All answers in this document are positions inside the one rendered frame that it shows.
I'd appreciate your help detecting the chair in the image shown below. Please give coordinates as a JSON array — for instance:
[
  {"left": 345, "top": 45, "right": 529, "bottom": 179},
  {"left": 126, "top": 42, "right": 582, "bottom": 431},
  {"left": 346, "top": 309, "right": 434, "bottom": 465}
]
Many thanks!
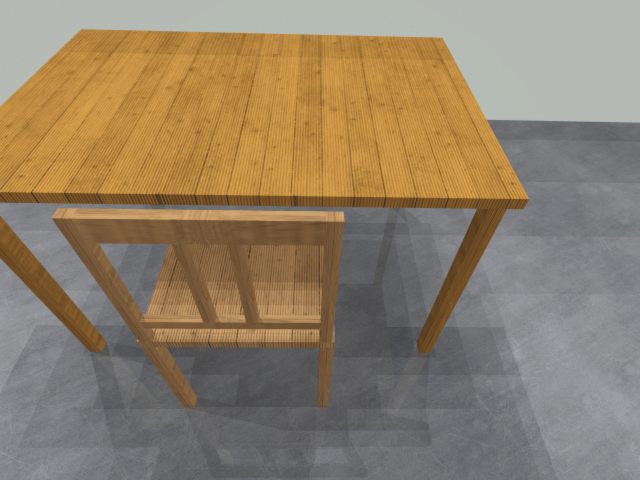
[{"left": 52, "top": 208, "right": 344, "bottom": 408}]

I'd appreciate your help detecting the table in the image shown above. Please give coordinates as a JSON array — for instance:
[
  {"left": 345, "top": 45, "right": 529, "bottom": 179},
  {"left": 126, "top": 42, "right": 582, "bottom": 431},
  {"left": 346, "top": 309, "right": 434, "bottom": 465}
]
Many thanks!
[{"left": 0, "top": 29, "right": 529, "bottom": 353}]

